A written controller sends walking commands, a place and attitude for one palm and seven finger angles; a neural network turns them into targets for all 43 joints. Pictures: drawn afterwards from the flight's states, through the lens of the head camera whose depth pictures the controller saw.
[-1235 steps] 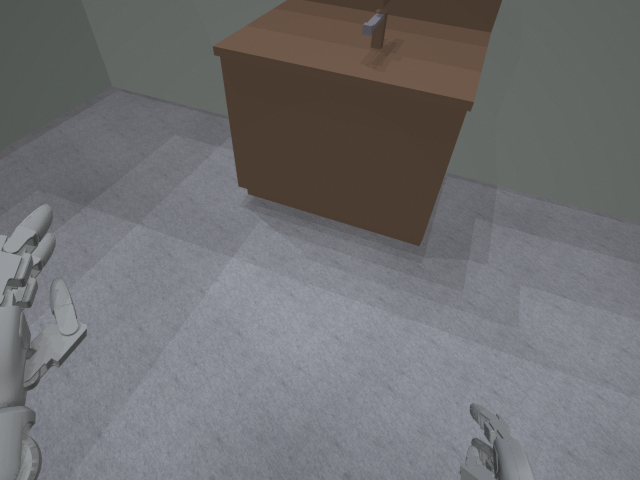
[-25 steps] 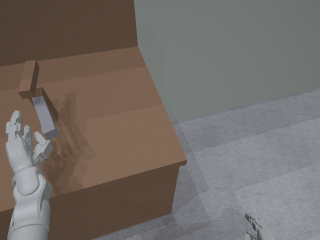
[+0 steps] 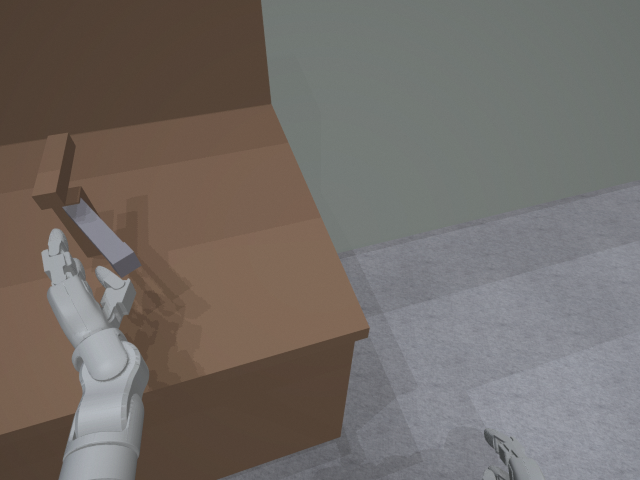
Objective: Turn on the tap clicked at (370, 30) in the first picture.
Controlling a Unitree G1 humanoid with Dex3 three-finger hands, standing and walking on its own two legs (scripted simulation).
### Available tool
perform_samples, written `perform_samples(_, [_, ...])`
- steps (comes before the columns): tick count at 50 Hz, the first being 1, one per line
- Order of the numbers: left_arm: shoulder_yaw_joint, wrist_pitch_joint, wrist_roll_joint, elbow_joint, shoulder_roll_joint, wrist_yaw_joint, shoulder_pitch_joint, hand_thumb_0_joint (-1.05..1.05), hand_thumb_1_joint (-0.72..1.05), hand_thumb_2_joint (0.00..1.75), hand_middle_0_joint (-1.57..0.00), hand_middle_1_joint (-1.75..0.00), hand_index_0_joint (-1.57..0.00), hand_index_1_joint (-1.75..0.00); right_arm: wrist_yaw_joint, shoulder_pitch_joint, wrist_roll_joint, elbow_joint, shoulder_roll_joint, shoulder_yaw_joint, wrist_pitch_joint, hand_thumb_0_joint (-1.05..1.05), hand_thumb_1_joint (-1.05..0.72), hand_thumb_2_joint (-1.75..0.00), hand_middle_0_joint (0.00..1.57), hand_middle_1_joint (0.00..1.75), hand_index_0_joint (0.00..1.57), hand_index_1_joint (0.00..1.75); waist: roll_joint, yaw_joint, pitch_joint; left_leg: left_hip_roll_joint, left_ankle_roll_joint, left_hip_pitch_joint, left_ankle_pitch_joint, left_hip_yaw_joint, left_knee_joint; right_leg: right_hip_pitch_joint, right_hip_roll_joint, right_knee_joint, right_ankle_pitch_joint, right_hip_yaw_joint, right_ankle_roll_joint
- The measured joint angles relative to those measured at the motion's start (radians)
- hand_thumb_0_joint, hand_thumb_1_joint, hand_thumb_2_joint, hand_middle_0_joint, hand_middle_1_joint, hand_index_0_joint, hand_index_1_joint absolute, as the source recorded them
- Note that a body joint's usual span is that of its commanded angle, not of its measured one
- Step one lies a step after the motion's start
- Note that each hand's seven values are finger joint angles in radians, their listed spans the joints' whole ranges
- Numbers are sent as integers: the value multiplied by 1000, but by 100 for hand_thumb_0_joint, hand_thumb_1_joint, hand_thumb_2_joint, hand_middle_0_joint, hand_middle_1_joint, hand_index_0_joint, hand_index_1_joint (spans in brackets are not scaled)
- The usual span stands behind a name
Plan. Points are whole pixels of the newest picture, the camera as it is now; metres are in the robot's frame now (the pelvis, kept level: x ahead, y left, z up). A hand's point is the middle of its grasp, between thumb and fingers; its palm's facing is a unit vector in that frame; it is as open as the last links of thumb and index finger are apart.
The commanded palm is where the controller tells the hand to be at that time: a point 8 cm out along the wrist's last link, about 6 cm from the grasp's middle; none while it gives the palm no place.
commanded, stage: push the lever round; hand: left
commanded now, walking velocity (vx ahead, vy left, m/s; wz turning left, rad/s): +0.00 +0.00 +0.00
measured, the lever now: (123, 259) +0.36 +0.27 +0.09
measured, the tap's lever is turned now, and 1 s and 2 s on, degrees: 29 55 86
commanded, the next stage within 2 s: lift the hand up off the lever in 1.72 s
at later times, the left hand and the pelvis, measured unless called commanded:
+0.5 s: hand (160, 269) +0.35 +0.23 +0.08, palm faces +0.74 -0.67 -0.07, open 7.7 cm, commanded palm +0.30 +0.25 +0.08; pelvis -0.01 +0.00 +0.00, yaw +1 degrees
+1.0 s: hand (186, 249) +0.39 +0.20 +0.08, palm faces +0.79 -0.60 -0.08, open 7.7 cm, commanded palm +0.34 +0.22 +0.08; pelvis -0.01 +0.00 -0.01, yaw +1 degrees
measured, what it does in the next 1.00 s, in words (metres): stands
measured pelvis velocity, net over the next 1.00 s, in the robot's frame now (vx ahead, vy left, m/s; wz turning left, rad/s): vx -0.01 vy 0.00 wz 0.01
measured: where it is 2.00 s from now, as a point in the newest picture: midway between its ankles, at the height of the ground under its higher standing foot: outside the picture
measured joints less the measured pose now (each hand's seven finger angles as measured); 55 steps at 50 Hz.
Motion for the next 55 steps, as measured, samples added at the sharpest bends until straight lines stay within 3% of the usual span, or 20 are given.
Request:
perform_samples(9, [-51,10,32,-11,-41,81,-17,2,92,91,-16,-15,-15,-15,3,-18,-6,7,0,-6,20,1,-91,-90,20,30,20,30,4,2,3,-4,2,3,4,-5,4,6,-3,2,2,-6,2])
perform_samples(20, [-76,47,68,74,-74,186,-134,2,92,91,-16,-15,-15,-15,8,-46,-16,26,22,1,44,1,-91,-90,20,30,20,30,2,-7,4,-5,2,-14,17,-11,4,-9,-4,2,13,-12,3])
perform_samples(40, [-64,53,109,204,-133,329,-276,2,93,91,-15,-15,-15,-15,46,-22,-44,67,28,-21,61,1,-91,-90,20,30,20,30,4,-16,-11,-4,1,-52,10,-14,28,-44,-2,23,6,-15,2])
perform_samples(55, [-8,72,144,362,-146,410,-442,2,92,91,-16,-15,-13,-14,66,-33,-68,84,41,-22,57,1,-91,-90,20,30,20,30,8,-30,-29,-3,-10,-104,7,-25,46,-97,0,50,-4,-27,-8])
